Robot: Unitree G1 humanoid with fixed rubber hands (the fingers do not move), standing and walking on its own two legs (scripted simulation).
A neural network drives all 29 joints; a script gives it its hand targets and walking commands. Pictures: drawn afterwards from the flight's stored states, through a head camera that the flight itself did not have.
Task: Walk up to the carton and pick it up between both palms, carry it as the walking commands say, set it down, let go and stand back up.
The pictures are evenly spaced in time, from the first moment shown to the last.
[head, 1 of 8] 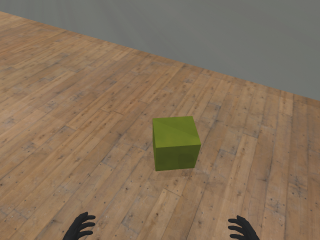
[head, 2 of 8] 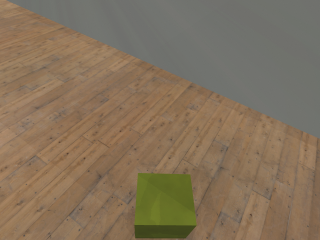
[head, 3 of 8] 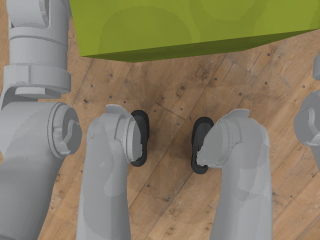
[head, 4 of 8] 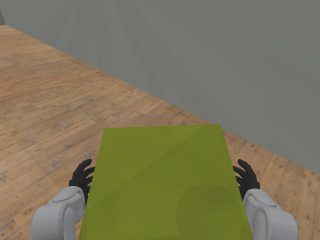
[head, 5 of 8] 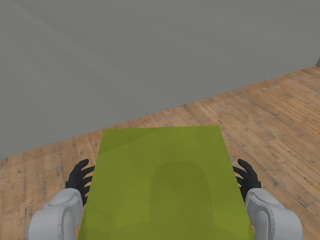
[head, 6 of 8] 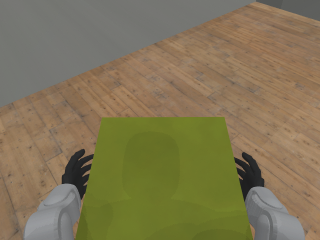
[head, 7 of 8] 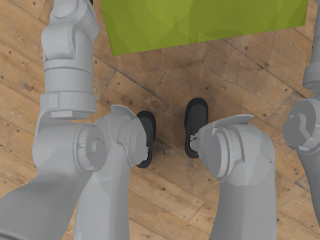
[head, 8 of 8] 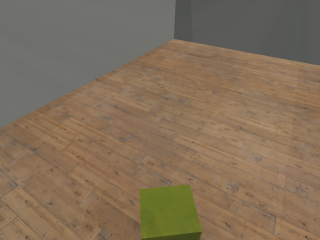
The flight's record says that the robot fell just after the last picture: no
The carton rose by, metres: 0.66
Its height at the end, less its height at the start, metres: +0.00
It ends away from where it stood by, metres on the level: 2.59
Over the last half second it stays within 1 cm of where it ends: yes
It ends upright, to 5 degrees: yes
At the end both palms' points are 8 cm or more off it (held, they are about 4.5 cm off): yes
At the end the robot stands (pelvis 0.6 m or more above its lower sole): yes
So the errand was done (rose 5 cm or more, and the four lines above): yes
